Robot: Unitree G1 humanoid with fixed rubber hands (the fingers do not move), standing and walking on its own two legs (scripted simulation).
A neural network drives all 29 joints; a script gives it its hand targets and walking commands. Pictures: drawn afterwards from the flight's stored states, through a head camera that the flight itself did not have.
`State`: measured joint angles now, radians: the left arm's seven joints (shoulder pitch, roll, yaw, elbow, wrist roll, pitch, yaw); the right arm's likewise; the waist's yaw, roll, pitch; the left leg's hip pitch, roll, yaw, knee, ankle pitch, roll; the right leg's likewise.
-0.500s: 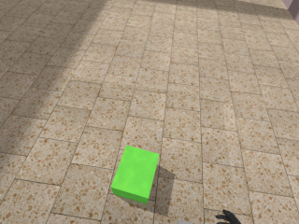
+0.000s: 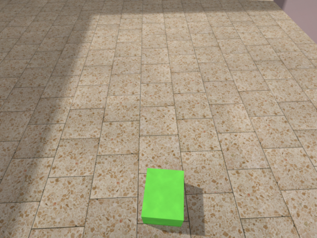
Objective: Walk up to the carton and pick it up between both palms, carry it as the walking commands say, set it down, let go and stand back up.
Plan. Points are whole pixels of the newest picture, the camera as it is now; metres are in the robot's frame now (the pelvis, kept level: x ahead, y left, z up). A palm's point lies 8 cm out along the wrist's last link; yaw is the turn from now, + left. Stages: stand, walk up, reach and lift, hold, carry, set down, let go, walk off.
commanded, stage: walk up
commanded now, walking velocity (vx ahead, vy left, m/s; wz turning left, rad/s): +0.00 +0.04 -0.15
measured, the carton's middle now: (163, 197) +0.42 -0.01 -0.68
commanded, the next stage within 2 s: stand in 0.64 s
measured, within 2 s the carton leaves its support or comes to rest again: neither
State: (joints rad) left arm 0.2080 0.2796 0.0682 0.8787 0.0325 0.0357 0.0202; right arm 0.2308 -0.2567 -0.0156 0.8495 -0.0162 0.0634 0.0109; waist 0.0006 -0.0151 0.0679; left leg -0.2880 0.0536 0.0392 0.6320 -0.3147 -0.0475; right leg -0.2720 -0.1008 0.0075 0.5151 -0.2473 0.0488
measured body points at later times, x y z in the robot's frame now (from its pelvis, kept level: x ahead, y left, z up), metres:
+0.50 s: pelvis -0.02 +0.01 +0.00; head +0.01 +0.03 +0.45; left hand +0.13 +0.26 -0.14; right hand -0.02 -0.25 -0.13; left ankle -0.01 +0.16 -0.74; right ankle -0.04 -0.12 -0.74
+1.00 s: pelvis -0.03 +0.01 -0.01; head +0.00 +0.01 +0.44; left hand +0.08 +0.24 -0.14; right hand +0.05 -0.24 -0.14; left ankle -0.01 +0.13 -0.74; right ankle -0.03 -0.12 -0.74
